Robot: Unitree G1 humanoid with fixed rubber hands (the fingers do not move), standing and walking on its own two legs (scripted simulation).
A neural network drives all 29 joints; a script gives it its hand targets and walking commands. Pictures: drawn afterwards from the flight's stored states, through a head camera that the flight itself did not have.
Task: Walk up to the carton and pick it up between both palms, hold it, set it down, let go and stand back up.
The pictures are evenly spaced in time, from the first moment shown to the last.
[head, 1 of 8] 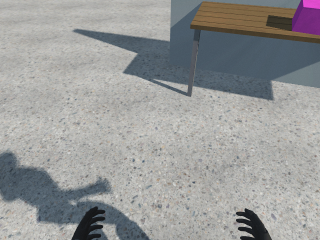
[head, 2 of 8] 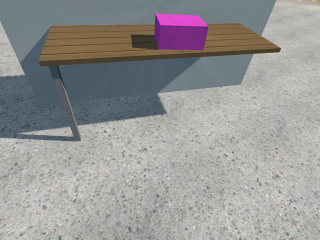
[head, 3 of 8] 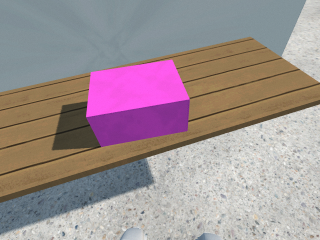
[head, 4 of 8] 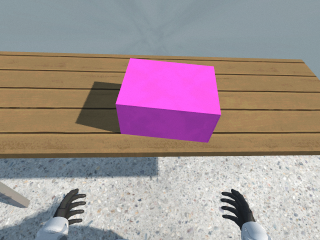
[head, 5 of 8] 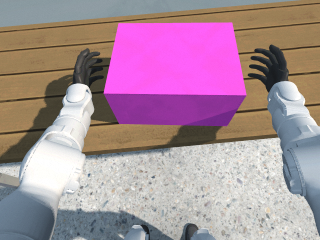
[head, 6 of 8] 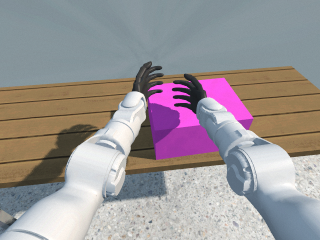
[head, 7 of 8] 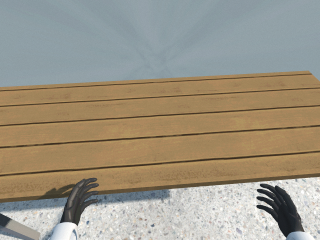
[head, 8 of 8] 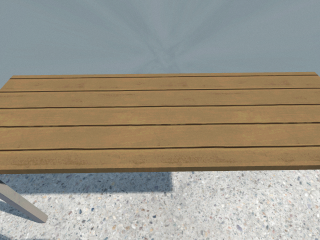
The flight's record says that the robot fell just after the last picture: no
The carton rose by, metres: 0.02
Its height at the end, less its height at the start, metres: -0.69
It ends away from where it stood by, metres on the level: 1.51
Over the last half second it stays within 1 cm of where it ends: yes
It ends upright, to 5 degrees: no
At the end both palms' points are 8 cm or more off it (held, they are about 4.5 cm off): yes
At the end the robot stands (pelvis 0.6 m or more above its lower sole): yes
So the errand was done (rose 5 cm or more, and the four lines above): no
